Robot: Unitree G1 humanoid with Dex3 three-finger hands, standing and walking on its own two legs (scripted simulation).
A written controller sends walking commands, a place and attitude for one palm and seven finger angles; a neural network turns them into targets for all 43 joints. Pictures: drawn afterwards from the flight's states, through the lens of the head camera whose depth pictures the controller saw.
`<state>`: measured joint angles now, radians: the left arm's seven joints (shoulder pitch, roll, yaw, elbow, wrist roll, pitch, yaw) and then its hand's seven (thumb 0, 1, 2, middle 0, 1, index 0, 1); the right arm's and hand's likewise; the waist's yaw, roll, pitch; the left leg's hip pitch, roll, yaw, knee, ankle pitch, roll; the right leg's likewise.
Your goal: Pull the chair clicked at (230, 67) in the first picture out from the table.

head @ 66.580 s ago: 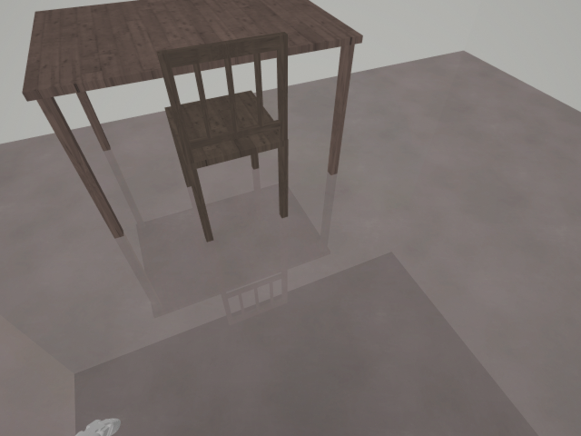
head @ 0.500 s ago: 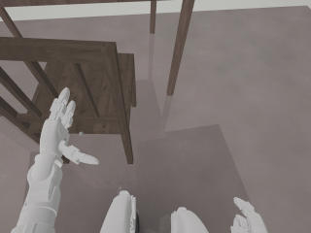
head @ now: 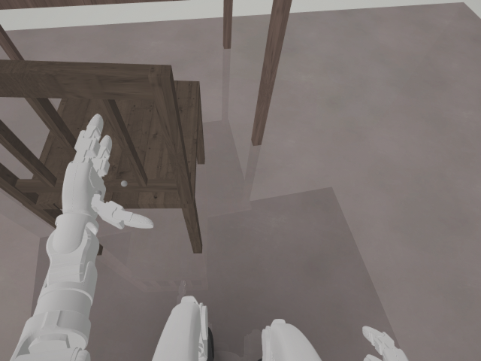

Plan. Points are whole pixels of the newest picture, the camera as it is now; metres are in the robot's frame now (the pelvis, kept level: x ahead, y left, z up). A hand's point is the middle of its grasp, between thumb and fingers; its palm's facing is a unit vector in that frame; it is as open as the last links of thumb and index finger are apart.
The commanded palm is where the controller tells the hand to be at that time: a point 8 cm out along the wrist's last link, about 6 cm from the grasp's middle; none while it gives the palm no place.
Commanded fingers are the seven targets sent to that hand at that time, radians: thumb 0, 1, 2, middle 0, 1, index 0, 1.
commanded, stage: push the fingers through the gap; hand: left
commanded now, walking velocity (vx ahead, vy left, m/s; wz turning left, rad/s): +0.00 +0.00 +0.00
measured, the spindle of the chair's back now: (72, 147) +0.47 +0.31 +0.01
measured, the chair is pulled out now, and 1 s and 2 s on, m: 0.24 0.24 0.24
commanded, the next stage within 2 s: hook a spindle and tug to test in 0.88 s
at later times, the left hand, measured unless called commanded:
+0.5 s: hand (125, 156) +0.44 +0.21 +0.03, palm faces +0.06 -1.00 -0.04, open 16.9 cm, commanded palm +0.42 +0.25 +0.03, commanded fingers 0.00 -0.50 0.30 -0.06 -0.08 -0.06 -0.08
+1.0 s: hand (128, 158) +0.44 +0.21 +0.02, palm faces +0.05 -1.00 -0.02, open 16.9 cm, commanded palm +0.42 +0.24 +0.03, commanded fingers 0.00 -0.50 0.30 -0.10 -0.19 -0.10 -0.19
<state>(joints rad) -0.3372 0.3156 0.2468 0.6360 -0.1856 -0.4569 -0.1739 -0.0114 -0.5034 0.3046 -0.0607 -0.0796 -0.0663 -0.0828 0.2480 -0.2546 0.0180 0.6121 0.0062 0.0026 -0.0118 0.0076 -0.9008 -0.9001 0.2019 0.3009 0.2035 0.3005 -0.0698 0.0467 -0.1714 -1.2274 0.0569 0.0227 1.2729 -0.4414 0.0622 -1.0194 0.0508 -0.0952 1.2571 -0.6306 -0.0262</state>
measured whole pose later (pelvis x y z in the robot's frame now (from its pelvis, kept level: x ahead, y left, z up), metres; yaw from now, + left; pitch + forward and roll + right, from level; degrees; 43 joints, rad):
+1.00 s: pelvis +0.00 +0.01 +0.00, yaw -1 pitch +24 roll -6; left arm -0.56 0.37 0.31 0.88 -0.15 -0.48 -0.19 -0.01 -0.50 0.30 -0.06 -0.08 -0.07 -0.08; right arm 0.26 -0.25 0.02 0.62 -0.01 0.07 0.01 0.00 -0.90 -0.90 0.20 0.30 0.20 0.30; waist -0.11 0.05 -0.16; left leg -1.27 0.06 0.02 1.28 -0.45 0.07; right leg -1.05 0.06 -0.09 1.25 -0.63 -0.02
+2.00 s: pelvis +0.02 +0.00 +0.01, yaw -1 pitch +24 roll -5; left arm -0.43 0.35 0.31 0.75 -0.18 -0.46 -0.17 0.02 0.75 0.84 -0.37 -1.38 -0.40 -1.40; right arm 0.27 -0.25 0.01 0.60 0.00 0.08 0.02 0.01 -0.90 -0.90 0.20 0.30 0.20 0.30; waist -0.11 0.05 -0.17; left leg -1.22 0.07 0.04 1.26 -0.46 0.06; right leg -1.02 0.07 -0.07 1.23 -0.63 -0.02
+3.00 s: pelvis +0.01 +0.02 +0.09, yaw +0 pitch +10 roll -3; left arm -0.46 0.24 0.12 0.97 -0.10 -0.25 0.08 0.03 0.79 0.82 -0.27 -1.03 -0.49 -1.45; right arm 0.26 -0.26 0.01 0.59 0.05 0.15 -0.09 0.01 -0.90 -0.90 0.20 0.30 0.20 0.30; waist -0.08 0.02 0.00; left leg -0.68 0.03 0.08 0.75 -0.26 0.08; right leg -0.50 0.04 -0.02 0.72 -0.39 0.01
